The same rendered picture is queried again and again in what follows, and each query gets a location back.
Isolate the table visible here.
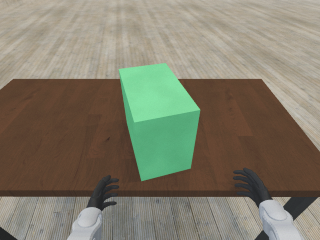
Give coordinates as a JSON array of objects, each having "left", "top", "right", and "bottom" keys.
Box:
[{"left": 0, "top": 79, "right": 320, "bottom": 240}]

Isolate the left robot hand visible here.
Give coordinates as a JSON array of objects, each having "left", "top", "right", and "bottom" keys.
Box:
[{"left": 86, "top": 175, "right": 119, "bottom": 211}]

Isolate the carton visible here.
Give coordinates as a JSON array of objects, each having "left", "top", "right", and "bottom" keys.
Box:
[{"left": 118, "top": 63, "right": 201, "bottom": 181}]

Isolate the robot right forearm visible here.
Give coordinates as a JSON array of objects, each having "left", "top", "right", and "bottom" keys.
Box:
[{"left": 259, "top": 199, "right": 305, "bottom": 240}]

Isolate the robot left forearm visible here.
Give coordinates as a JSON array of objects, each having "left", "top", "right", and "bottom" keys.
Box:
[{"left": 67, "top": 207, "right": 103, "bottom": 240}]

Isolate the right robot hand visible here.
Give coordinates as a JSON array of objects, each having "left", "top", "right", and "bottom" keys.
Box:
[{"left": 233, "top": 167, "right": 273, "bottom": 209}]

